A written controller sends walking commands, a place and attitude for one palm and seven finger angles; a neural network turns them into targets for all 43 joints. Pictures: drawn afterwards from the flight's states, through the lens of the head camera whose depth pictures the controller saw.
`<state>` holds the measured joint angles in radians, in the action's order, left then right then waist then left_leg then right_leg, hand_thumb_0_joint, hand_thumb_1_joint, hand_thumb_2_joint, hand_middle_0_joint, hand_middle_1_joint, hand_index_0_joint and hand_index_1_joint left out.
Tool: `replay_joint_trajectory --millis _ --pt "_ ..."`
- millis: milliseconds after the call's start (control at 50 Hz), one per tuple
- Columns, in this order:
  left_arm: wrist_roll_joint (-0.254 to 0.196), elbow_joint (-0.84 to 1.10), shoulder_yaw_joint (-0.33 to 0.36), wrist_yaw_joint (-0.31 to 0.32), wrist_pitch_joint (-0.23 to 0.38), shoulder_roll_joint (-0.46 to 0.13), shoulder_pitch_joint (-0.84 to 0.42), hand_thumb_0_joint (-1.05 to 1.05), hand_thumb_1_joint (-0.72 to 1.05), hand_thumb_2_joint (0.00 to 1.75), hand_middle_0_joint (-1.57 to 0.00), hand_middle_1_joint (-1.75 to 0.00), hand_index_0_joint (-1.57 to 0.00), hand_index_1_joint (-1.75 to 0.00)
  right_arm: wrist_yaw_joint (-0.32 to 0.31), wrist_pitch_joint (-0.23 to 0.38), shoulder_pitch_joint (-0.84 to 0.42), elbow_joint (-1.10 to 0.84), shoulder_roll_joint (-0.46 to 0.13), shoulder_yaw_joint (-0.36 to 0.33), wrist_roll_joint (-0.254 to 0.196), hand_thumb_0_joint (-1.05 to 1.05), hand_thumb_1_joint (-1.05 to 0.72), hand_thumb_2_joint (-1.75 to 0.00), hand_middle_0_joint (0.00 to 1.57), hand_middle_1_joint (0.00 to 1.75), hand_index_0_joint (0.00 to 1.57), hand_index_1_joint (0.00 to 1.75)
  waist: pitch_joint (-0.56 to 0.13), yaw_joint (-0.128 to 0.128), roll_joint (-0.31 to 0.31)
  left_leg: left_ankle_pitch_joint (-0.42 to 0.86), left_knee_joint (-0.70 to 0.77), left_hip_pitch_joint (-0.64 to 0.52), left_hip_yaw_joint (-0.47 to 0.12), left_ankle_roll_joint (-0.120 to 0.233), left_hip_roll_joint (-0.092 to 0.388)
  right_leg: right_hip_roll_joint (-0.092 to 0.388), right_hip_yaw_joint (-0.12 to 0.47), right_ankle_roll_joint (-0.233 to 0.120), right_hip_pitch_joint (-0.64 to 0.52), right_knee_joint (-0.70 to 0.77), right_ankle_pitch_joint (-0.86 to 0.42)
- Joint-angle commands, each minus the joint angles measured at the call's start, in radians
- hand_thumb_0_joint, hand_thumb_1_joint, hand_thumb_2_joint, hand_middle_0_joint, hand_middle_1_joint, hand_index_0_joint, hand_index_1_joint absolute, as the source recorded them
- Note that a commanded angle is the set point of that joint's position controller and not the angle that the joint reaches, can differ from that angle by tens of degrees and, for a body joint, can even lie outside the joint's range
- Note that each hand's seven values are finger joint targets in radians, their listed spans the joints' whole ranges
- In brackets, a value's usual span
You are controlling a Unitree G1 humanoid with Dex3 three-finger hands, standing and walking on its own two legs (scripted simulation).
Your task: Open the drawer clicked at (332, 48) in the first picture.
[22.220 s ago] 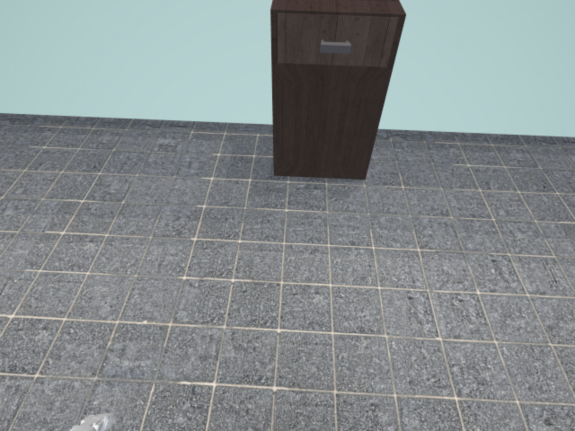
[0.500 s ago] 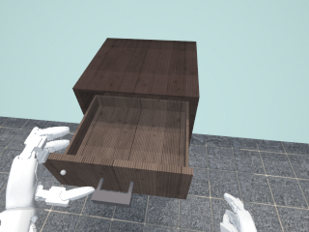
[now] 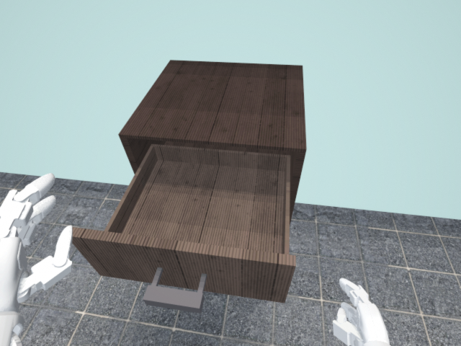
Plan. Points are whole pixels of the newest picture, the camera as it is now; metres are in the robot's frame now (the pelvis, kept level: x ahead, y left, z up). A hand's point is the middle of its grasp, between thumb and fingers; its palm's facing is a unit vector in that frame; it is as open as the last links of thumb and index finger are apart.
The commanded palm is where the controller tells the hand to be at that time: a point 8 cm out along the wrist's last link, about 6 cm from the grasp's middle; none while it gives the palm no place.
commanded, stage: draw the hand back to the body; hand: left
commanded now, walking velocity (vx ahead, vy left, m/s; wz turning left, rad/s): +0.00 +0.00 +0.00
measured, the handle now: (177, 287) +0.24 +0.14 -0.07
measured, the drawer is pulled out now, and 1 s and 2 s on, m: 0.30 0.30 0.30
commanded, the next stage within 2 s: step back with the hand held close in 0.16 s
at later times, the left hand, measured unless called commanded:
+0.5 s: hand (72, 256) +0.18 +0.23 +0.15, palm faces +0.28 -0.83 -0.49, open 7.4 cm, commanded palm +0.12 +0.27 +0.18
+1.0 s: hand (37, 306) +0.12 +0.24 +0.15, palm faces +0.33 -0.83 -0.45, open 7.4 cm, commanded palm +0.06 +0.29 +0.18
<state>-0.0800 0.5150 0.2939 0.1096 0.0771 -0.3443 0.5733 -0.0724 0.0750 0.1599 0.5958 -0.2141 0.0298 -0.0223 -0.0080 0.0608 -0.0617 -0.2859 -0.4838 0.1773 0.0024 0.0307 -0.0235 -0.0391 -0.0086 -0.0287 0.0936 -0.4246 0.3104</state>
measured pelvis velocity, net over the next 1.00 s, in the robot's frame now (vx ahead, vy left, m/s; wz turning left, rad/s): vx -0.07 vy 0.01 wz -0.01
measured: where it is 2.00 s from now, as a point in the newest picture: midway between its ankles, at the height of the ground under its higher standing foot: outside the picture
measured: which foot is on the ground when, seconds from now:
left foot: down 0.00-1.00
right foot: down 0.00-1.00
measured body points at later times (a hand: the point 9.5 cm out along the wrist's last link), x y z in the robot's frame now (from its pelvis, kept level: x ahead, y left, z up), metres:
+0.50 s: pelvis -0.02 +0.00 +0.00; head +0.01 -0.02 +0.45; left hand +0.16 +0.27 +0.18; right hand +0.16 -0.24 -0.08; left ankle -0.02 +0.10 -0.74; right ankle -0.05 -0.10 -0.74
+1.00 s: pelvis -0.07 +0.01 -0.01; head -0.04 +0.01 +0.44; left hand +0.10 +0.28 +0.17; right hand +0.10 -0.22 -0.10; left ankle -0.02 +0.10 -0.74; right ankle -0.05 -0.10 -0.74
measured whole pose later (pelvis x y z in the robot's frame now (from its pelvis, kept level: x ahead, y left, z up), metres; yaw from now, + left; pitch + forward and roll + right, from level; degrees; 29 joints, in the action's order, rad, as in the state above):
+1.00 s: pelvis -0.07 +0.01 -0.01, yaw +0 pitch +2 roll -1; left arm -0.06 0.60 0.35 0.15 0.21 -0.37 0.64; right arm -0.06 0.04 0.18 0.57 -0.20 0.00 -0.02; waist 0.03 -0.01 -0.03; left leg -0.30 -0.65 0.44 0.01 0.03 -0.02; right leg -0.04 -0.01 -0.02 0.36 -0.59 0.27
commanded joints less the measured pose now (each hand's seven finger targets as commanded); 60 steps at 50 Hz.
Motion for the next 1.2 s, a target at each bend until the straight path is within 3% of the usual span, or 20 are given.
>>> replay_joint_trajectory --millis 0,80,240,260,300,360,440,560,660,740,820,880,920,960,1000,1020,1060,1100,1140,1180 --pt "0.002 0.191 0.104 0.019 0.067 -0.157 -0.047 0.00 0.90 0.90 -0.20 -0.30 -0.20 -0.30 -0.007 0.048 -0.125 -0.158 -0.106 -0.042 0.000 0.00 -0.90 -0.90 0.20 0.30 0.20 0.30 -0.069 -0.005 0.036 0.291 0.050 -0.102 -0.023 -0.010 0.067 0.050 -0.015 0.009 0.086 0.062 -0.285" --pt "0.002 0.218 0.102 0.021 0.072 -0.161 -0.055 0.00 0.90 0.90 -0.20 -0.30 -0.20 -0.30 -0.011 0.053 -0.128 -0.162 -0.101 -0.041 0.000 0.00 -0.90 -0.90 0.20 0.30 0.20 0.30 -0.074 -0.007 -0.007 0.280 0.048 -0.109 -0.019 -0.009 0.063 0.053 -0.007 0.006 0.081 0.066 -0.283" --pt "0.001 0.191 0.106 0.019 0.074 -0.159 -0.041 0.00 0.90 0.90 -0.20 -0.30 -0.20 -0.30 -0.010 0.052 -0.131 -0.155 -0.101 -0.044 0.000 0.00 -0.90 -0.90 0.20 0.30 0.20 0.30 -0.064 -0.004 0.030 0.277 0.046 -0.106 -0.013 -0.006 0.063 0.054 -0.006 0.011 0.088 0.073 -0.291" --pt "-0.002 0.270 0.280 0.029 0.131 -0.322 -0.242 0.00 0.90 0.90 -0.20 -0.30 -0.20 -0.30 -0.003 0.034 -0.075 -0.199 -0.115 -0.032 -0.009 0.00 -0.90 -0.90 0.20 0.30 0.20 0.30 0.051 -0.037 -0.059 0.186 0.037 -0.048 -0.045 0.011 0.065 0.093 0.107 0.000 0.176 0.129 -0.324" --pt "0.008 0.153 0.211 0.009 0.152 -0.222 -0.096 0.00 0.90 0.90 -0.20 -0.30 -0.20 -0.30 0.002 0.025 -0.089 -0.163 -0.113 -0.049 -0.002 0.00 -0.90 -0.90 0.20 0.30 0.20 0.30 0.006 -0.049 0.107 0.187 0.001 -0.064 -0.048 0.019 0.061 0.118 0.143 0.006 0.171 0.132 -0.418" --pt "0.014 0.161 0.146 -0.009 0.160 -0.158 -0.004 0.00 0.90 0.90 -0.20 -0.30 -0.20 -0.30 0.012 0.009 -0.111 -0.186 -0.127 -0.066 -0.003 0.00 -0.90 -0.90 0.20 0.30 0.20 0.30 -0.068 -0.050 0.042 0.277 0.004 -0.087 -0.022 0.022 0.075 0.126 0.129 0.023 0.140 0.081 -0.518" --pt "0.018 0.193 0.169 0.004 0.160 -0.181 0.073 0.00 0.90 0.90 -0.20 -0.30 -0.20 -0.30 0.017 -0.020 -0.119 -0.211 -0.122 -0.080 -0.013 0.00 -0.90 -0.90 0.20 0.30 0.20 0.30 -0.130 -0.048 0.066 0.356 0.012 -0.061 -0.037 0.022 0.103 0.119 0.106 0.027 0.119 0.029 -0.462" --pt "0.016 0.291 0.256 0.036 0.177 -0.263 0.129 0.00 0.90 0.90 -0.20 -0.30 -0.20 -0.30 0.005 -0.029 -0.124 -0.226 -0.120 -0.090 -0.012 0.00 -0.90 -0.90 0.20 0.30 0.20 0.30 -0.182 -0.048 -0.006 0.392 0.027 0.015 -0.075 0.027 0.133 0.102 0.092 0.022 0.094 -0.049 -0.393" --pt "0.010 0.293 0.251 0.043 0.181 -0.240 0.165 0.00 0.90 0.90 -0.20 -0.30 -0.20 -0.30 0.004 -0.011 -0.111 -0.222 -0.117 -0.094 -0.009 0.00 -0.90 -0.90 0.20 0.30 0.20 0.30 -0.181 -0.048 -0.051 0.371 0.058 0.081 -0.105 0.039 0.177 0.078 0.063 0.029 0.107 -0.126 -0.233" --pt "0.010 0.280 0.229 0.049 0.183 -0.210 0.141 0.00 0.90 0.90 -0.20 -0.30 -0.20 -0.30 0.005 0.008 -0.089 -0.211 -0.117 -0.090 -0.005 0.00 -0.90 -0.90 0.20 0.30 0.20 0.30 -0.135 -0.053 -0.048 0.240 0.084 0.197 -0.126 0.055 0.210 0.070 0.062 0.032 0.113 -0.184 -0.093" --pt "0.013 0.274 0.218 0.053 0.185 -0.204 0.102 0.00 0.90 0.90 -0.20 -0.30 -0.20 -0.30 0.001 0.020 -0.078 -0.204 -0.120 -0.083 -0.007 0.00 -0.90 -0.90 0.20 0.30 0.20 0.30 -0.098 -0.061 0.021 0.028 0.052 0.292 -0.128 0.052 0.184 0.090 0.117 0.019 0.117 -0.152 -0.115" --pt "0.011 0.274 0.194 0.058 0.189 -0.202 0.070 0.00 0.90 0.90 -0.20 -0.30 -0.20 -0.30 0.003 0.019 -0.056 -0.196 -0.110 -0.085 -0.008 0.00 -0.90 -0.90 0.20 0.30 0.20 0.30 -0.068 -0.083 0.156 -0.111 -0.120 0.209 -0.075 0.013 0.070 0.202 0.281 -0.042 0.280 0.060 -0.039" --pt "0.013 0.271 0.188 0.064 0.195 -0.209 0.057 0.00 0.90 0.90 -0.20 -0.30 -0.20 -0.30 0.010 0.022 -0.053 -0.182 -0.104 -0.085 -0.002 0.00 -0.90 -0.90 0.20 0.30 0.20 0.30 -0.053 -0.092 0.194 -0.084 -0.220 0.136 -0.052 -0.007 0.034 0.271 0.321 -0.081 0.364 0.127 0.011" --pt "0.017 0.288 0.212 0.073 0.198 -0.234 0.060 0.00 0.90 0.90 -0.20 -0.30 -0.20 -0.30 0.008 0.020 -0.064 -0.179 -0.109 -0.086 0.004 0.00 -0.90 -0.90 0.20 0.30 0.20 0.30 -0.070 -0.090 0.140 -0.027 -0.178 0.096 -0.057 -0.006 0.044 0.257 0.279 -0.080 0.362 0.093 -0.059" --pt "0.020 0.318 0.216 0.073 0.214 -0.233 0.075 0.00 0.90 0.90 -0.20 -0.30 -0.20 -0.30 0.004 0.021 -0.081 -0.192 -0.109 -0.078 0.005 0.00 -0.90 -0.90 0.20 0.30 0.20 0.30 -0.077 -0.079 0.068 0.035 -0.026 0.119 -0.124 0.020 0.112 0.166 0.178 -0.029 0.317 0.002 -0.052" --pt "0.020 0.332 0.219 0.072 0.224 -0.236 0.078 0.00 0.90 0.90 -0.20 -0.30 -0.20 -0.30 0.003 0.026 -0.088 -0.204 -0.115 -0.074 0.001 0.00 -0.90 -0.90 0.20 0.30 0.20 0.30 -0.078 -0.073 0.008 -0.001 0.052 0.160 -0.168 0.035 0.161 0.116 0.135 -0.004 0.285 -0.056 0.003" --pt "0.039 0.335 0.250 0.078 0.239 -0.246 0.067 0.00 0.90 0.90 -0.20 -0.30 -0.20 -0.30 -0.003 0.044 -0.109 -0.217 -0.126 -0.072 0.007 0.00 -0.90 -0.90 0.20 0.30 0.20 0.30 -0.071 -0.063 -0.211 -0.216 0.252 0.393 -0.297 0.091 0.293 0.020 0.042 0.034 0.111 -0.300 0.078" --pt "0.034 0.345 0.234 0.078 0.243 -0.221 0.049 0.00 0.90 0.90 -0.20 -0.30 -0.20 -0.30 -0.002 0.065 -0.068 -0.197 -0.100 -0.071 0.024 0.00 -0.90 -0.90 0.20 0.30 0.20 0.30 -0.079 -0.063 -0.154 -0.086 0.257 0.378 -0.305 0.110 0.328 0.022 0.041 0.035 0.136 -0.440 0.146" --pt "0.024 0.330 0.220 0.069 0.244 -0.202 0.086 0.00 0.90 0.90 -0.20 -0.30 -0.20 -0.30 0.010 0.084 -0.041 -0.168 -0.107 -0.082 0.031 0.00 -0.90 -0.90 0.20 0.30 0.20 0.30 -0.121 -0.059 -0.089 0.179 0.171 0.218 -0.239 0.108 0.321 0.031 0.029 0.039 0.222 -0.412 0.194" --pt "0.016 0.326 0.193 0.060 0.239 -0.181 0.106 0.00 0.90 0.90 -0.20 -0.30 -0.20 -0.30 0.020 0.095 -0.029 -0.144 -0.111 -0.084 0.033 0.00 -0.90 -0.90 0.20 0.30 0.20 0.30 -0.158 -0.060 -0.089 0.419 0.119 0.068 -0.197 0.104 0.313 0.030 0.004 0.049 0.271 -0.347 0.185"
